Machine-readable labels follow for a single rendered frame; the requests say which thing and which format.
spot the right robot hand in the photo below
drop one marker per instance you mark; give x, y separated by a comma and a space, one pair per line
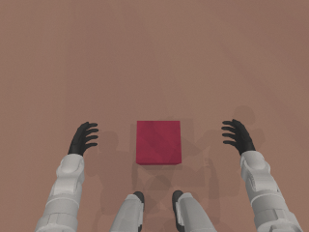
243, 141

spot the robot right forearm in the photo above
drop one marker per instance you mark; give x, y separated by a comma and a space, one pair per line
271, 213

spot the left robot shin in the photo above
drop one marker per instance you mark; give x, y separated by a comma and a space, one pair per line
132, 196

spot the left robot hand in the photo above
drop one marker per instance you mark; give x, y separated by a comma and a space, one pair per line
78, 144

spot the carton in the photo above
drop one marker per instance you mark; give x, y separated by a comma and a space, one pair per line
158, 143

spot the robot left forearm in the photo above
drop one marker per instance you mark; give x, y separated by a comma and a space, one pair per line
61, 208

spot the left robot thigh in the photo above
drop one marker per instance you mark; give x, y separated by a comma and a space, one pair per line
129, 216

